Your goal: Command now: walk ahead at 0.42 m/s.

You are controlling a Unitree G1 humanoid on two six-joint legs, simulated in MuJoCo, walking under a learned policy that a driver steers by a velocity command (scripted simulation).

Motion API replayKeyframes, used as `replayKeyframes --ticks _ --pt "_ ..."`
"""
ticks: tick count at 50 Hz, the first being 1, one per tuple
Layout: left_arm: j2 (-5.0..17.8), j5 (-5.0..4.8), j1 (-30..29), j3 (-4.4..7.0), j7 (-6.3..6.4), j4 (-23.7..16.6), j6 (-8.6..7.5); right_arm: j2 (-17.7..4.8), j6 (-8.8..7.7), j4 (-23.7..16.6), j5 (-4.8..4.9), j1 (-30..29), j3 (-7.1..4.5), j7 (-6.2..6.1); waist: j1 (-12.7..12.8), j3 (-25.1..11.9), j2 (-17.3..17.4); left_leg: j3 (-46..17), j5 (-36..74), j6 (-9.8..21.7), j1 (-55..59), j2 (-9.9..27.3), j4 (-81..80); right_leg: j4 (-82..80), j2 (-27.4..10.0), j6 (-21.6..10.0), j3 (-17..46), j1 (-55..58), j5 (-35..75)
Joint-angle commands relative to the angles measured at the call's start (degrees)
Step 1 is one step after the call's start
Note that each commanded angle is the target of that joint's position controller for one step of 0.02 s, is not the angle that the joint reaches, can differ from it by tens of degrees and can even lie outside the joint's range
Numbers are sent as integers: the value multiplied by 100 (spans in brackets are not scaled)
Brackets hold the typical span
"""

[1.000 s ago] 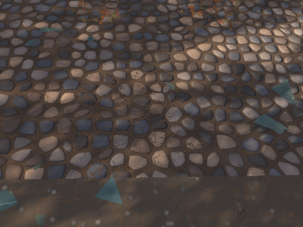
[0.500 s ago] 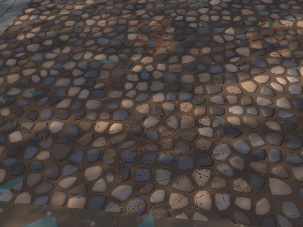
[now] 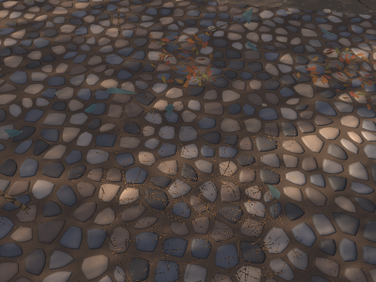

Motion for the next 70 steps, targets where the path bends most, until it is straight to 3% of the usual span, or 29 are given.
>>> replayKeyframes --ticks 1,4,6,9,11,12,13,14,15,16,17,18,19,20,22,26,29,31,32,33,34,38,44,68,70 --pt "257 41 148 65 -37 -212 63 -546 -150 -77 41 208 -94 -15 139 185 461 -1098 2439 626 38 1526 -1086 -255 -178 179 -118 -543 473" --pt "108 -17 -382 -10 -3 -364 36 -469 -120 109 32 367 -28 -22 85 133 497 -462 4266 378 14 1223 -738 -1243 -4 271 -380 -275 1027" --pt "15 -62 -717 -74 28 -411 19 -477 -96 243 31 553 -1 -50 -75 30 581 -330 4575 216 133 1140 -587 -1915 184 228 -541 47 1425" --pt "82 -71 -855 -95 115 -381 2 -486 -29 435 2 755 22 -113 -176 -87 662 -445 4664 175 635 1287 -247 -2425 358 98 -521 269 1525" --pt "200 -32 -605 -69 180 -267 -47 -500 13 493 -18 660 21 -168 -40 -137 672 -592 4891 184 841 1428 201 -2716 458 -70 -430 595 1185" --pt "273 -16 -250 -37 221 -114 -88 -518 25 514 -8 592 14 -194 108 -222 636 -659 4972 145 934 1425 586 -3041 545 -165 -401 941 1151" --pt "305 15 235 -13 255 72 -174 -554 37 542 44 501 5 -199 378 -356 455 -571 4582 33 881 1261 1266 -3773 528 -256 -368 1561 1829" --pt "621 71 736 56 295 230 -265 -509 -1 475 92 622 25 -207 455 -809 110 -480 3133 -124 282 997 2129 -3648 -164 -389 202 2694 4166" --pt "959 61 1043 132 295 278 -225 41 27 580 265 1536 146 -209 202 -1713 -944 -237 -694 -314 -744 307 3782 -3158 -1776 -1425 1652 4094 7093" --pt "639 -179 956 52 237 261 -159 -259 163 771 197 1548 42 -235 221 -2087 -633 -641 -2609 -366 -933 -19 4413 -3394 -2026 -1881 2199 3869 7270" --pt "512 -264 447 13 224 184 -126 -378 255 743 39 1225 -10 -228 65 -1479 -327 -843 -2547 -408 -1089 164 4603 -3782 -1825 -1822 1865 3109 5922" --pt "307 -221 -29 -47 249 117 -86 -294 313 719 -86 870 -7 -208 -39 -859 -143 -831 -2307 -440 -1189 292 4493 -4154 -1560 -1613 1629 2425 4577" --pt "159 -178 -291 -104 296 105 -57 -197 380 703 -117 653 -1 -186 -152 -449 -114 -835 -2024 -486 -1050 446 4120 -4475 -1295 -1368 1291 1808 3791" --pt "102 -143 -460 -130 333 135 -28 -85 457 727 -128 651 24 -172 -296 -302 -233 -764 -1791 -553 -724 518 3717 -4665 -1026 -1155 961 1318 3230" --pt "141 -63 -410 -128 333 236 -13 93 572 888 -101 788 71 -190 -344 -395 -301 -541 -1642 -628 -352 436 3099 -4700 -752 -964 653 1121 2692" --pt "339 -73 -227 -68 309 415 34 69 686 967 -42 460 80 -278 -177 -477 -406 -425 -1262 -630 -209 468 2147 -4879 -708 -850 819 1089 675" --pt "355 -133 -383 -45 314 457 158 111 666 1080 -61 438 103 -275 -252 -247 -377 -293 -638 -533 200 457 1288 -4985 -615 -614 909 624 -922" --pt "257 -146 -235 -53 311 533 207 40 587 1090 -126 411 127 -290 -218 33 -89 -693 -367 -407 370 743 456 -4966 -507 -228 936 335 -1475" --pt "183 -179 -50 -45 296 555 229 -147 532 1062 -129 325 112 -303 -24 184 220 -1119 -721 -309 37 1032 184 -4855 -243 -57 765 429 -1257" --pt "88 -206 -38 -53 283 599 252 -121 492 1110 -38 197 121 -293 50 377 664 -1274 -1225 -248 -755 1085 -93 -4629 18 6 434 975 -660" --pt "46 -181 14 -62 273 671 250 14 427 1110 -11 111 163 -289 113 297 735 -1345 -1374 -292 -1105 1136 -352 -4354 61 14 346 1592 -94" --pt "23 -115 222 -78 270 899 193 -9 328 1144 40 107 145 -315 165 111 439 -1156 -815 -363 -907 1018 -346 -4257 -40 -24 396 1954 400" --pt "-87 -137 210 -122 318 1087 170 109 355 1257 17 399 146 -310 32 147 192 -1051 -443 -291 -557 978 -189 -4350 -66 13 412 1708 412" --pt "-329 -139 453 -145 407 1529 184 349 343 1439 20 659 178 -358 27 196 201 -951 135 -283 -287 968 -110 -4183 -107 15 388 1884 1013" --pt "-310 -130 469 -124 396 1542 205 306 355 1475 -3 793 149 -350 -4 152 230 -943 -926 -210 -313 858 -177 -4111 61 -17 300 1835 14"
Velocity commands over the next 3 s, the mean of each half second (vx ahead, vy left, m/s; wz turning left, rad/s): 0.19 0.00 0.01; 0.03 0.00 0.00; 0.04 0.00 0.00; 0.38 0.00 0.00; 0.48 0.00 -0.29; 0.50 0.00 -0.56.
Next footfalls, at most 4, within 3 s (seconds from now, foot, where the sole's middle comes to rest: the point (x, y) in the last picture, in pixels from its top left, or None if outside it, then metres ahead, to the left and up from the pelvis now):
0.28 right None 0.29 -0.09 -0.78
0.62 left None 0.21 0.11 -0.78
2.14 left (180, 229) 0.68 0.05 -0.78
2.70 right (228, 175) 0.94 -0.15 -0.78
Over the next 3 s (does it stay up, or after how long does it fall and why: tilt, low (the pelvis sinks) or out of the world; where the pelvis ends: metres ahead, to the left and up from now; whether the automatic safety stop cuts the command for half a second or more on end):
stays up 0.97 -0.13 0.00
